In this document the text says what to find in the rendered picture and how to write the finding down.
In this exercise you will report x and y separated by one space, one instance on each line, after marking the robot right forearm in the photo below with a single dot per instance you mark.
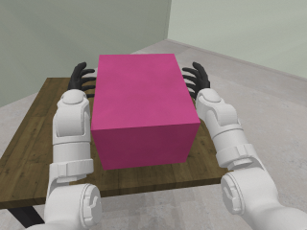
234 152

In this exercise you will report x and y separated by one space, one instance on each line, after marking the carton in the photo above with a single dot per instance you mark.
143 114

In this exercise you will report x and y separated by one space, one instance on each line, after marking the right robot upper arm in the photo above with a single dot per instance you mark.
250 194

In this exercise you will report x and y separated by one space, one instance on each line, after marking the robot left forearm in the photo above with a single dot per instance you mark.
71 141

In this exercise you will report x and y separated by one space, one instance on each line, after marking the robot right hand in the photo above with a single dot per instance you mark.
200 80

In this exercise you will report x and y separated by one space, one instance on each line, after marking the left robot upper arm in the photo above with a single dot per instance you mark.
72 207

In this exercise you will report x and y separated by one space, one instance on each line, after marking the robot left hand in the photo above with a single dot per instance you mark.
77 81

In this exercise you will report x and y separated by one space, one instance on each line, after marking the table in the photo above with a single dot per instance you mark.
25 164

